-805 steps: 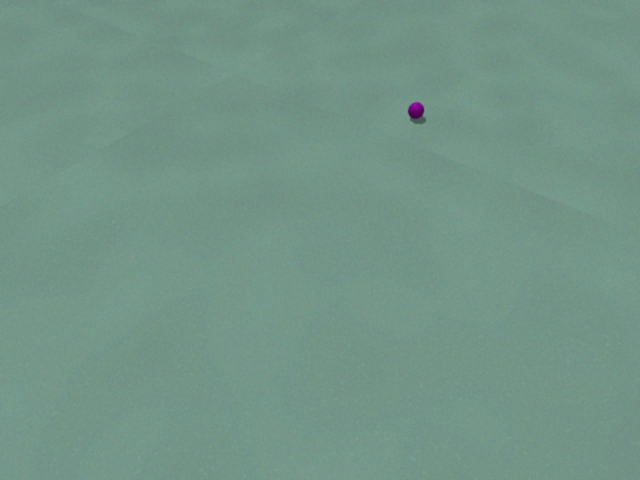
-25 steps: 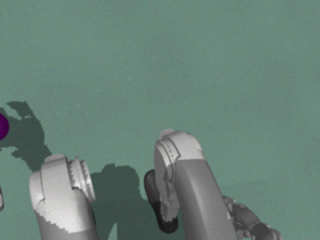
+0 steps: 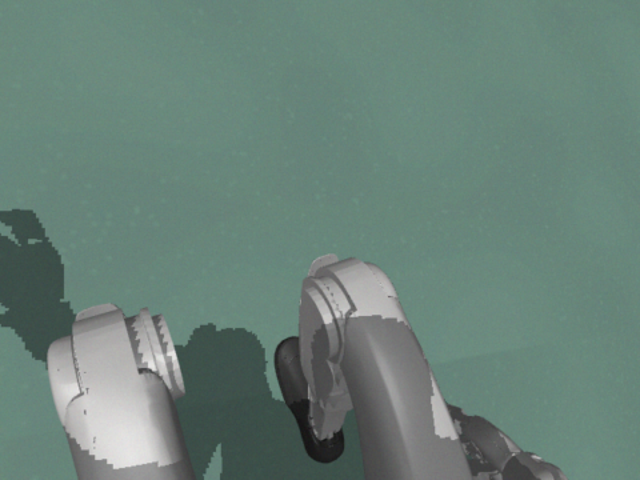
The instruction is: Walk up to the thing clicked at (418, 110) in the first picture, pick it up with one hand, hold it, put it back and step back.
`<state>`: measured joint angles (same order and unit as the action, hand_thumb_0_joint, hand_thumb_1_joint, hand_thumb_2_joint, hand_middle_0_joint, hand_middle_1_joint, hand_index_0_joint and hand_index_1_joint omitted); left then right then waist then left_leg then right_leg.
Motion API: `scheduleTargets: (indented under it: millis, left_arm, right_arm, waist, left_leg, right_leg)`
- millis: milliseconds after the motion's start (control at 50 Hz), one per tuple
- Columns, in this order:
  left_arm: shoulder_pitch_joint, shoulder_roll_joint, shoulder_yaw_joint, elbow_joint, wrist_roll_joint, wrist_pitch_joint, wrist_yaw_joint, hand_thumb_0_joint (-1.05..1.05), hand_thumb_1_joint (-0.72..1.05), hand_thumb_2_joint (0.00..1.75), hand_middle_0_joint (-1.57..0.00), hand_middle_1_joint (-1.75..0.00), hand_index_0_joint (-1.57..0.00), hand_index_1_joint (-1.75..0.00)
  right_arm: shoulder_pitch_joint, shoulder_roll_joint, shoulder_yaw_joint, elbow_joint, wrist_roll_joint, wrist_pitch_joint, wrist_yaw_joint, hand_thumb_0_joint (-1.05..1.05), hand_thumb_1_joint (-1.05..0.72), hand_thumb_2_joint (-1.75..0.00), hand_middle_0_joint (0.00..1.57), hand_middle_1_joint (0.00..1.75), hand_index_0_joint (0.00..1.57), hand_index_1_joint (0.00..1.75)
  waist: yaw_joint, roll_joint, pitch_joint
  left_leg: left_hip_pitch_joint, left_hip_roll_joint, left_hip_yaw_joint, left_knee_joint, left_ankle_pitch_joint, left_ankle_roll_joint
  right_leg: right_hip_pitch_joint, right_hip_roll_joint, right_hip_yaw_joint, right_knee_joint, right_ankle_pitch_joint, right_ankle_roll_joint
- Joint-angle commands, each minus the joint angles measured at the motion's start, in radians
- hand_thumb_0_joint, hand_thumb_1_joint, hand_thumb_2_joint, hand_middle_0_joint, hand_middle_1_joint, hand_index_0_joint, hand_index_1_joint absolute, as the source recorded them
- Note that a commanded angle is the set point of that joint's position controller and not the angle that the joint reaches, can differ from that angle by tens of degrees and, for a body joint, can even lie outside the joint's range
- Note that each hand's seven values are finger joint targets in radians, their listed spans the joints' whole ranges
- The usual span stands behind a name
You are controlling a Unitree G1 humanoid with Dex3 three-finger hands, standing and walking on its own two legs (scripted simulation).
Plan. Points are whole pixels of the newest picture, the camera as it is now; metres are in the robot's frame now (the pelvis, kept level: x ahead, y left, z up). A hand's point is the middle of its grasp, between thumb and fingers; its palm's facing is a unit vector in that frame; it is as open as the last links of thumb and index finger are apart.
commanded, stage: rest palm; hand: left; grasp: from above
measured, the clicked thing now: out of the picture +0.40 +0.34 -0.25
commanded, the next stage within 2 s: close in 0.38 s
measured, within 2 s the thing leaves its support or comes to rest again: neither
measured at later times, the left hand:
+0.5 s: hand out of the picture +0.38 +0.35 -0.23, palm faces -0.47 -0.19 -0.86, open 13.6 cm
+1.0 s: hand out of the picture +0.40 +0.34 -0.24, palm faces -0.38 -0.15 -0.91, open 13.3 cm
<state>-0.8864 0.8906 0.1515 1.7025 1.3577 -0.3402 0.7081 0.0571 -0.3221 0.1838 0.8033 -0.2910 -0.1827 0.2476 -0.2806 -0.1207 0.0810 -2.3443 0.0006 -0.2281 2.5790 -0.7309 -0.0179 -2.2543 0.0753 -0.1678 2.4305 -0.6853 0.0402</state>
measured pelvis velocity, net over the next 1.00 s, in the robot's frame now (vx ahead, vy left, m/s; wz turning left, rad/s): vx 0.00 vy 0.01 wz -0.03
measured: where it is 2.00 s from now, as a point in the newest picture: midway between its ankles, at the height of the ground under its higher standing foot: (243, 453)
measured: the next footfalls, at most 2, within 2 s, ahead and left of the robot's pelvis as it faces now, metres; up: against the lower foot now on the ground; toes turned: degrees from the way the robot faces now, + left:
none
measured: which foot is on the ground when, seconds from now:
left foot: down 0.00-1.00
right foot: down 0.00-1.00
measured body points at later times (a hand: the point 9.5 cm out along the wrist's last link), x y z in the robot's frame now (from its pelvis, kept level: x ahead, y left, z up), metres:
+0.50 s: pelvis +0.00 +0.00 +0.00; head +0.26 +0.12 +0.35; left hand +0.40 +0.36 -0.18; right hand +0.08 -0.25 -0.08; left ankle +0.06 +0.13 -0.26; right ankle +0.11 -0.11 -0.26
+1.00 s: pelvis +0.00 +0.01 +0.00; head +0.25 +0.14 +0.35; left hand +0.42 +0.34 -0.19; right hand +0.09 -0.26 -0.06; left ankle +0.06 +0.13 -0.26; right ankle +0.10 -0.11 -0.26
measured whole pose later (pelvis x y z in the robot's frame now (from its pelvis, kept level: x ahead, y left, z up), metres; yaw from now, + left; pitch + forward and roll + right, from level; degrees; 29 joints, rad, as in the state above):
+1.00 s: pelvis +0.00 +0.01 +0.00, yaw -2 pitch +27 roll -14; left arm -0.94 0.91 0.16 1.73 1.29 -0.20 0.74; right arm 0.03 -0.34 0.20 0.76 -0.28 -0.28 0.32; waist -0.32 -0.13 0.10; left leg -2.35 0.00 -0.25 2.58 -0.73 0.00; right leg -2.24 0.08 -0.18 2.41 -0.68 0.05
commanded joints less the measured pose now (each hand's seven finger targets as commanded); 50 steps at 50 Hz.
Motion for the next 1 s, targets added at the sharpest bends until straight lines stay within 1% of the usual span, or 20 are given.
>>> scheduleTargets:
  millis: [0, 80, 160, 180, 200, 280, 360, 420, 460, 520, 540, 600, 680, 760, 800, 820, 860, 900, 960, 980]
  left_arm:
    - [-0.216, 0.206, -0.007, -0.068, -0.013, 0.064, 0.088, 0.00, -0.50, 0.98, -0.06, -1.04, -0.07, -1.03]
    - [-0.260, 0.207, -0.019, -0.077, -0.037, 0.107, 0.085, 0.00, -0.51, 0.97, -0.05, -1.03, -0.07, -1.02]
    - [-0.219, 0.246, 0.038, -0.046, -0.065, 0.138, 0.065, 0.00, -0.49, 1.00, -0.07, -1.08, -0.08, -1.07]
    - [-0.232, 0.217, 0.016, -0.043, -0.077, 0.137, 0.050, 0.00, -0.48, 1.01, -0.07, -1.08, -0.08, -1.07]
    - [-0.201, 0.230, 0.039, -0.020, -0.083, 0.142, 0.037, 0.00, -0.50, 0.99, -0.06, -1.08, -0.08, -1.06]
    - [-0.164, 0.240, 0.051, -0.034, -0.105, 0.126, -0.025, 0.00, -0.49, 0.98, -0.06, -1.09, -0.08, -1.07]
    - [-0.154, 0.221, 0.029, -0.057, -0.127, 0.080, -0.064, 0.00, -0.47, 1.00, -0.06, -1.12, -0.09, -1.09]
    - [-0.168, 0.222, 0.015, -0.062, -0.123, 0.038, -0.075, 0.00, -0.46, 1.00, -0.06, -1.13, -0.09, -1.10]
    - [-0.147, 0.229, 0.017, -0.055, -0.125, 0.006, -0.069, 0.00, -0.47, 1.02, -0.07, -1.11, -0.08, -1.09]
    - [-0.184, 0.247, 0.005, -0.047, -0.089, -0.031, -0.042, 0.00, -0.43, 0.94, -0.06, -1.08, -0.10, -1.04]
    - [-0.164, 0.251, 0.013, -0.039, -0.080, -0.038, -0.027, 0.00, -0.43, 0.95, -0.06, -1.07, -0.09, -1.04]
    - [-0.214, 0.240, -0.021, -0.053, -0.052, -0.044, 0.021, 0.00, -0.40, 0.94, -0.07, -1.08, -0.11, -1.04]
    - [-0.205, 0.233, -0.032, -0.044, -0.029, 0.000, 0.087, 0.00, -0.37, 0.93, -0.10, -1.07, -0.13, -1.03]
    - [-0.233, 0.201, -0.063, -0.046, -0.027, 0.072, 0.110, 0.00, -0.39, 0.90, -0.08, -1.07, -0.12, -1.02]
    - [-0.254, 0.215, -0.054, -0.038, -0.043, 0.104, 0.110, 0.00, -0.39, 0.94, -0.10, -1.06, -0.13, -1.03]
    - [-0.259, 0.246, -0.018, -0.045, -0.048, 0.118, 0.111, 0.00, -0.38, 0.91, -0.09, -1.07, -0.13, -1.03]
    - [-0.231, 0.220, -0.025, -0.011, -0.058, 0.151, 0.090, 0.00, -0.38, 0.90, -0.11, -1.06, -0.14, -1.02]
    - [-0.202, 0.247, 0.023, -0.013, -0.075, 0.164, 0.061, 0.00, -0.38, 0.88, -0.09, -1.05, -0.13, -1.01]
    - [-0.173, 0.251, 0.040, -0.020, -0.101, 0.172, 0.013, 0.00, -0.38, 0.87, -0.09, -1.06, -0.13, -1.02]
    - [-0.177, 0.228, 0.032, -0.017, -0.111, 0.172, -0.006, 0.00, -0.37, 0.87, -0.11, -1.05, -0.15, -1.01]
  right_arm:
    - [0.135, -0.286, -0.081, 0.010, -0.003, -0.032, 0.006, 0.00, -0.90, -0.90, 0.20, 0.30, 0.20, 0.30]
    - [0.129, -0.299, -0.083, 0.007, 0.007, -0.055, 0.027, 0.00, -0.90, -0.90, 0.20, 0.30, 0.20, 0.30]
    - [0.141, -0.311, -0.085, -0.009, 0.016, -0.069, 0.040, 0.00, -0.90, -0.90, 0.20, 0.30, 0.20, 0.30]
    - [0.127, -0.300, -0.081, -0.026, 0.022, -0.076, 0.043, 0.00, -0.90, -0.90, 0.20, 0.30, 0.20, 0.30]
    - [0.147, -0.301, -0.086, -0.015, 0.018, -0.077, 0.046, 0.00, -0.90, -0.90, 0.20, 0.30, 0.20, 0.30]
    - [0.158, -0.292, -0.081, -0.034, 0.021, -0.077, 0.048, 0.00, -0.90, -0.90, 0.20, 0.30, 0.20, 0.30]
    - [0.175, -0.290, -0.070, -0.040, 0.032, -0.065, 0.044, 0.00, -0.90, -0.90, 0.20, 0.30, 0.20, 0.30]
    - [0.187, -0.290, -0.052, -0.045, 0.029, -0.048, 0.041, 0.00, -0.90, -0.90, 0.20, 0.30, 0.20, 0.30]
    - [0.178, -0.287, -0.042, -0.046, 0.027, -0.038, 0.035, 0.00, -0.90, -0.90, 0.20, 0.30, 0.20, 0.30]
    - [0.165, -0.289, -0.028, -0.051, 0.021, -0.028, 0.027, 0.00, -0.89, -0.90, 0.20, 0.30, 0.20, 0.30]
    - [0.158, -0.301, -0.036, -0.045, 0.019, -0.021, 0.021, 0.00, -0.89, -0.90, 0.20, 0.30, 0.20, 0.30]
    - [0.138, -0.307, -0.034, -0.040, 0.002, -0.025, 0.013, 0.00, -0.89, -0.90, 0.20, 0.30, 0.20, 0.30]
    - [0.116, -0.313, -0.045, -0.012, -0.008, -0.046, 0.008, 0.00, -0.89, -0.90, 0.20, 0.30, 0.20, 0.30]
    - [0.123, -0.316, -0.053, -0.002, -0.014, -0.070, 0.031, 0.00, -0.89, -0.90, 0.20, 0.30, 0.20, 0.30]
    - [0.117, -0.324, -0.057, 0.000, 0.002, -0.080, 0.039, 0.00, -0.89, -0.90, 0.20, 0.30, 0.20, 0.30]
    - [0.114, -0.333, -0.057, -0.026, 0.001, -0.083, 0.043, 0.00, -0.89, -0.90, 0.20, 0.30, 0.20, 0.30]
    - [0.104, -0.326, -0.063, -0.025, 0.010, -0.090, 0.051, 0.00, -0.89, -0.90, 0.20, 0.30, 0.20, 0.30]
    - [0.129, -0.337, -0.074, -0.027, 0.011, -0.098, 0.062, 0.00, -0.89, -0.90, 0.20, 0.30, 0.20, 0.30]
    - [0.137, -0.324, -0.075, -0.039, 0.023, -0.099, 0.067, 0.00, -0.89, -0.90, 0.20, 0.30, 0.20, 0.30]
    - [0.148, -0.314, -0.072, -0.049, 0.023, -0.099, 0.070, 0.00, -0.89, -0.90, 0.20, 0.30, 0.20, 0.30]
  waist:
    - [-0.006, 0.457, -0.594]
    - [-0.026, 0.486, -0.606]
    - [-0.018, 0.479, -0.606]
    - [-0.025, 0.478, -0.580]
    - [-0.024, 0.485, -0.583]
    - [-0.027, 0.451, -0.594]
    - [-0.036, 0.428, -0.601]
    - [-0.051, 0.395, -0.601]
    - [-0.036, 0.382, -0.606]
    - [-0.045, 0.373, -0.567]
    - [-0.034, 0.387, -0.572]
    - [-0.045, 0.396, -0.548]
    - [-0.033, 0.404, -0.543]
    - [-0.048, 0.446, -0.555]
    - [-0.046, 0.466, -0.556]
    - [-0.044, 0.465, -0.567]
    - [-0.038, 0.487, -0.535]
    - [-0.033, 0.512, -0.546]
    - [-0.021, 0.516, -0.570]
    - [-0.036, 0.495, -0.551]
  left_leg:
    - [0.467, 0.015, 0.110, -0.287, 0.192, 0.028]
    - [0.504, 0.022, 0.091, -0.284, 0.196, 0.025]
    - [0.494, 0.021, 0.089, -0.298, 0.216, 0.025]
    - [0.479, 0.020, 0.084, -0.302, 0.198, 0.024]
    - [0.500, 0.022, 0.082, -0.306, 0.211, 0.022]
    - [0.471, 0.019, 0.089, -0.291, 0.221, 0.031]
    - [0.456, 0.017, 0.092, -0.281, 0.245, 0.035]
    - [0.463, 0.019, 0.086, -0.268, 0.251, 0.037]
    - [0.454, 0.021, 0.085, -0.265, 0.246, 0.040]
    - [0.435, 0.023, 0.080, -0.268, 0.190, 0.040]
    - [0.442, 0.023, 0.080, -0.281, 0.189, 0.037]
    - [0.435, 0.022, 0.075, -0.282, 0.163, 0.034]
    - [0.442, 0.025, 0.079, -0.297, 0.136, 0.028]
    - [0.474, 0.029, 0.075, -0.285, 0.164, 0.025]
    - [0.479, 0.031, 0.068, -0.287, 0.177, 0.023]
    - [0.481, 0.033, 0.063, -0.296, 0.181, 0.023]
    - [0.483, 0.031, 0.057, -0.311, 0.165, 0.015]
    - [0.522, 0.032, 0.048, -0.324, 0.192, 0.009]
    - [0.500, 0.026, 0.066, -0.316, 0.215, 0.015]
    - [0.487, 0.023, 0.066, -0.315, 0.210, 0.018]
  right_leg:
    - [0.272, 0.036, -0.078, -0.213, 0.207, -0.070]
    - [0.256, 0.026, -0.084, -0.192, 0.226, -0.064]
    - [0.292, 0.023, -0.081, -0.203, 0.247, -0.064]
    - [0.270, 0.018, -0.084, -0.193, 0.231, -0.065]
    - [0.282, 0.019, -0.085, -0.194, 0.241, -0.063]
    - [0.335, 0.019, -0.079, -0.215, 0.254, -0.062]
    - [0.371, 0.023, -0.080, -0.226, 0.279, -0.059]
    - [0.382, 0.026, -0.090, -0.225, 0.283, -0.057]
    - [0.410, 0.031, -0.087, -0.239, 0.284, -0.054]
    - [0.367, 0.033, -0.095, -0.237, 0.225, -0.057]
    - [0.375, 0.040, -0.093, -0.243, 0.220, -0.061]
    - [0.330, 0.042, -0.101, -0.237, 0.184, -0.064]
    - [0.306, 0.048, -0.094, -0.248, 0.151, -0.068]
    - [0.280, 0.041, -0.094, -0.226, 0.192, -0.065]
    - [0.274, 0.034, -0.091, -0.220, 0.216, -0.064]
    - [0.284, 0.034, -0.094, -0.224, 0.221, -0.063]
    - [0.243, 0.022, -0.099, -0.202, 0.205, -0.066]
    - [0.245, 0.019, -0.103, -0.192, 0.223, -0.064]
    - [0.293, 0.019, -0.091, -0.198, 0.246, -0.066]
    - [0.287, 0.016, -0.090, -0.200, 0.244, -0.064]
